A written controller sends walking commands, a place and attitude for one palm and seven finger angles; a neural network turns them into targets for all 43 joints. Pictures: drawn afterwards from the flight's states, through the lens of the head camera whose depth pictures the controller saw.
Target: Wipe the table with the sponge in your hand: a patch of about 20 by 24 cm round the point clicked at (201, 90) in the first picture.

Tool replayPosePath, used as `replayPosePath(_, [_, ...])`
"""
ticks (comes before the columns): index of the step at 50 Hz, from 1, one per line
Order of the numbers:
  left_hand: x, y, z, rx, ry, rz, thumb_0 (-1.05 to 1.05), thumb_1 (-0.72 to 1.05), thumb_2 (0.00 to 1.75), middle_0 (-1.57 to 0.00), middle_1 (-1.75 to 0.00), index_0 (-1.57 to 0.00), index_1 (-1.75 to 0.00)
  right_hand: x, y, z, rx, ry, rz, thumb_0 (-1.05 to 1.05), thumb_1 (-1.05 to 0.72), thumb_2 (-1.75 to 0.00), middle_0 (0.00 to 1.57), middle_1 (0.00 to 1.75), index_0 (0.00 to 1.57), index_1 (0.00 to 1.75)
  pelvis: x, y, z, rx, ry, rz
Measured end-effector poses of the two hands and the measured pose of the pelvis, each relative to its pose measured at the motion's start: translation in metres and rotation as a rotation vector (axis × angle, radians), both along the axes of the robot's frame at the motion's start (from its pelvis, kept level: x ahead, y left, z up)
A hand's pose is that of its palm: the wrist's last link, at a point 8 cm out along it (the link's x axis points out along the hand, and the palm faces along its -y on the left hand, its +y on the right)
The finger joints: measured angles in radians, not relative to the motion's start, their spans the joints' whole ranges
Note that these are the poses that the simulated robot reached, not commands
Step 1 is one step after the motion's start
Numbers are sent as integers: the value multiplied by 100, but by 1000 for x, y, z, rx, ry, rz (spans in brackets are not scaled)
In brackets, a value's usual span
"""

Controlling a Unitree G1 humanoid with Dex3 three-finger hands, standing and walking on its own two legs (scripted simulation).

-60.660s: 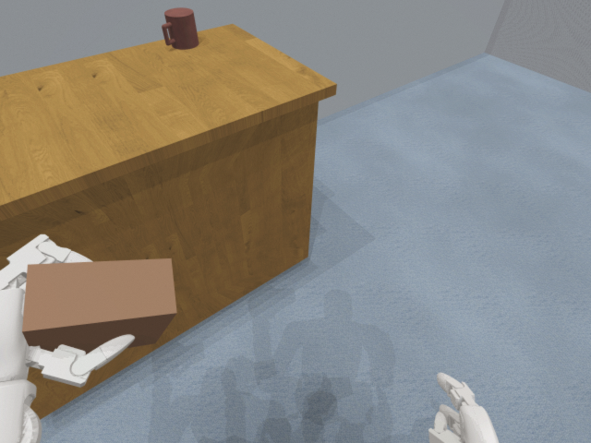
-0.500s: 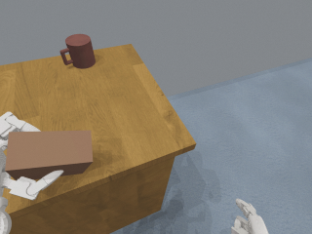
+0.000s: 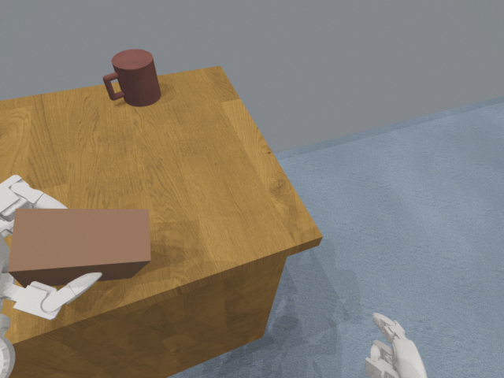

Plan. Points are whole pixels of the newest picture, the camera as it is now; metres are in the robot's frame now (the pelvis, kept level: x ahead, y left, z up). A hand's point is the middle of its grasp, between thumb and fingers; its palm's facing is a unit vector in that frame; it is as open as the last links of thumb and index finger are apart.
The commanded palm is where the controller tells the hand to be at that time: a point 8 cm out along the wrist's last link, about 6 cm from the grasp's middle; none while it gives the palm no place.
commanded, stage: shuffle to correct the standing spot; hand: left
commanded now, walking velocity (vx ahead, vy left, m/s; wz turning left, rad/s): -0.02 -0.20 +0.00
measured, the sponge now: (103, 249) +0.23 +0.20 +0.14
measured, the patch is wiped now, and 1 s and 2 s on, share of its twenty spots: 0.00 0.00 0.00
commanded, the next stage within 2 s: come to a stop and stand still in 1.52 s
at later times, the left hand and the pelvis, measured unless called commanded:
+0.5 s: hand (50, 250) +0.21 +0.24 +0.17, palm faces +0.35 -0.84 -0.42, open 9.9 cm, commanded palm +0.15 +0.28 +0.18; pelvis -0.01 +0.00 +0.00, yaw +1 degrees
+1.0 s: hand (51, 264) +0.20 +0.23 +0.17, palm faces +0.38 -0.84 -0.39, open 9.9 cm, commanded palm +0.14 +0.27 +0.18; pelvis -0.01 -0.01 +0.00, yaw +1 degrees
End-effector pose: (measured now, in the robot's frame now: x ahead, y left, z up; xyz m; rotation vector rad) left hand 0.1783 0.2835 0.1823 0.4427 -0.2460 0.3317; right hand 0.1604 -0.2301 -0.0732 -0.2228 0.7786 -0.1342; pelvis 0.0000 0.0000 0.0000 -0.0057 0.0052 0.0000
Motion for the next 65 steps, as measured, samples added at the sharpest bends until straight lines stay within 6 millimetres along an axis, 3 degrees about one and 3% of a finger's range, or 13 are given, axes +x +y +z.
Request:
replayPosePath(7, [-1, -4, 1, 22, 11, -5, -1, -50, 106, -76, -137, -76, -138, 7, 1, -1, 34, -38, 8, 1, -90, -90, 21, 30, 20, 30, -4, -3, -3, -10, -4, 5])
replayPosePath(15, [-7, 0, -4, -32, 4, 12, -1, -50, 106, -76, -137, -76, -139, -4, -3, 1, -8, 12, -3, 1, -90, -90, 21, 30, 20, 30, 0, 0, 0, -2, 6, 7])
replayPosePath(23, [-1, -1, 3, 38, 20, -2, -1, -50, 106, -76, -137, -76, -138, -2, 1, -3, 24, -4, 0, 1, -90, -90, 21, 30, 20, 30, -4, -1, -1, -7, -7, 14])
replayPosePath(33, [-18, -1, -1, -13, 7, 17, -1, -50, 106, -76, -137, -76, -139, -12, -3, -2, 12, 7, -10, 1, -90, -90, 21, 30, 20, 30, -6, -2, -1, -4, -2, 16])
replayPosePath(39, [-16, 2, 0, 2, 10, 29, -1, -50, 106, -76, -137, -76, -138, -12, -1, -2, 0, 9, 2, 1, -90, -90, 20, 30, 20, 30, -9, 0, 1, 4, -6, 17])
replayPosePath(65, [-14, -18, 5, 44, 33, 18, -1, -50, 106, -76, -137, -76, -138, -8, -16, -4, 37, -20, -8, 1, -90, -90, 20, 30, 20, 30, -12, -16, -2, 3, -11, 16])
